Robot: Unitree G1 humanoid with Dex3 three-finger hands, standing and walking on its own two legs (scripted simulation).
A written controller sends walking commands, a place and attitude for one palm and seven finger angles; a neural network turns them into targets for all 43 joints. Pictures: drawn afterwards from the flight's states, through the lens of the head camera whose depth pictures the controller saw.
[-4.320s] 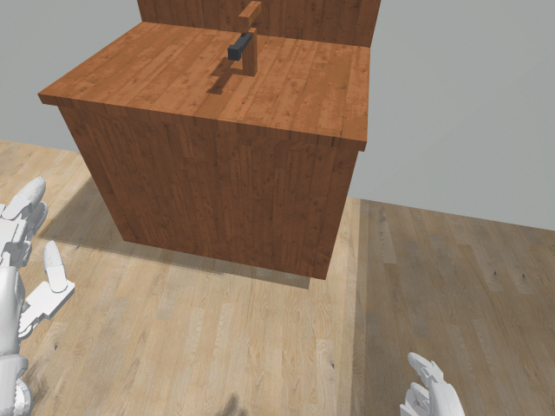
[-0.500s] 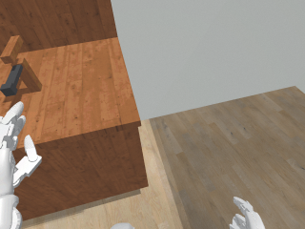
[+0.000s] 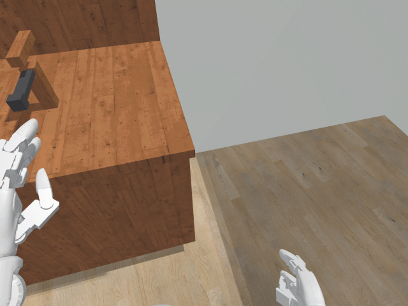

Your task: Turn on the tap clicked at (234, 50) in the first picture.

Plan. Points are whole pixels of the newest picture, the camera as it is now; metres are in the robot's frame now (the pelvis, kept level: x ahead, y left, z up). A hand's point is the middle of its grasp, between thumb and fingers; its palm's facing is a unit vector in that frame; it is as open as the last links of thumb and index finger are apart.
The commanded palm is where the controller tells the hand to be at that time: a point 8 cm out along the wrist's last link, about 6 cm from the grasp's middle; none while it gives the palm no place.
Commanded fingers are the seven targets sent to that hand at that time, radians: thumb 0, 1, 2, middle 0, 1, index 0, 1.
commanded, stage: come to a stop and stand still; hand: left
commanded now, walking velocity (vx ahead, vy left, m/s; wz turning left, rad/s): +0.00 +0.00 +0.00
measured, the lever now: (18, 102) +0.47 +0.45 +0.13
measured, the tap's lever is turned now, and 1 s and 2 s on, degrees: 0 0 0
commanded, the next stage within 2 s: look again from close up in 0.64 s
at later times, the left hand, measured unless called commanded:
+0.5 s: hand (38, 239) +0.16 +0.22 +0.17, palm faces +0.40 -0.83 -0.39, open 7.5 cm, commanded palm +0.12 +0.27 +0.18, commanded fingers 0.00 0.90 0.90 -0.20 -0.30 -0.20 -0.30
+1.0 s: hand (18, 226) +0.18 +0.27 +0.16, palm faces +0.29 -0.87 -0.39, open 7.5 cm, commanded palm +0.13 +0.31 +0.18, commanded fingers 0.00 0.90 0.90 -0.20 -0.30 -0.20 -0.30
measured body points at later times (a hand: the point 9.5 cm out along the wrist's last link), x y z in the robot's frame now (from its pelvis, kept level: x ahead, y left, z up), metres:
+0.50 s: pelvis -0.04 -0.01 +0.00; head -0.05 -0.02 +0.45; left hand +0.14 +0.27 +0.19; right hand +0.12 -0.24 -0.08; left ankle -0.02 +0.11 -0.73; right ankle +0.02 -0.08 -0.73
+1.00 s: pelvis -0.05 +0.04 +0.01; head -0.04 +0.04 +0.46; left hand +0.16 +0.31 +0.18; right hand +0.10 -0.20 -0.08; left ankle -0.02 +0.11 -0.73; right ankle +0.01 -0.08 -0.73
